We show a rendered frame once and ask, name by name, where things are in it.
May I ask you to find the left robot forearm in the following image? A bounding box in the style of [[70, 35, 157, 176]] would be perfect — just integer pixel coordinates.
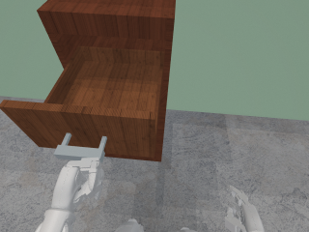
[[35, 208, 76, 232]]

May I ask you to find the left robot thigh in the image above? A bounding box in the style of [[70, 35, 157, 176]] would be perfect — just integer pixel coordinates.
[[114, 221, 144, 232]]

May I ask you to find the cabinet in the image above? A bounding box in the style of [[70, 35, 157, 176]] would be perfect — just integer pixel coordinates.
[[37, 0, 176, 162]]

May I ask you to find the left robot hand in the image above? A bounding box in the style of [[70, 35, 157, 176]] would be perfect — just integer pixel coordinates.
[[51, 158, 105, 213]]

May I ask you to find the handle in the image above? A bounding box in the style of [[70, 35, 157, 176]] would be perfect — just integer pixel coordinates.
[[53, 132, 107, 163]]

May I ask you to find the right robot hand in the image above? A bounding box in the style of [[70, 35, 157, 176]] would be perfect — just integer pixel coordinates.
[[224, 185, 265, 232]]

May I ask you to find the drawer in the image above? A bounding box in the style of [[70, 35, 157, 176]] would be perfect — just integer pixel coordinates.
[[0, 45, 165, 158]]

